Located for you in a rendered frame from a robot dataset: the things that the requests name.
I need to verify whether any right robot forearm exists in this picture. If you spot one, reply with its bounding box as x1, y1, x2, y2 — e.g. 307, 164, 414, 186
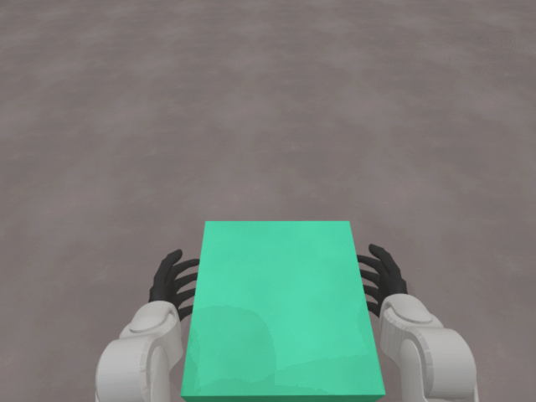
379, 294, 479, 402

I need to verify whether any right robot hand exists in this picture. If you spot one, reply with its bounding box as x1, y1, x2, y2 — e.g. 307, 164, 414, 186
357, 244, 409, 318

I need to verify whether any left robot forearm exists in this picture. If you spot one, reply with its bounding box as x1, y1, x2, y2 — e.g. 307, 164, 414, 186
95, 301, 183, 402

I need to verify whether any left robot hand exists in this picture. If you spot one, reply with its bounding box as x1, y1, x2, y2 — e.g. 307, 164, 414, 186
148, 249, 200, 322

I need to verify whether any carton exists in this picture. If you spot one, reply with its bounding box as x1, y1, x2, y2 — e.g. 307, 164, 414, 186
180, 221, 386, 402

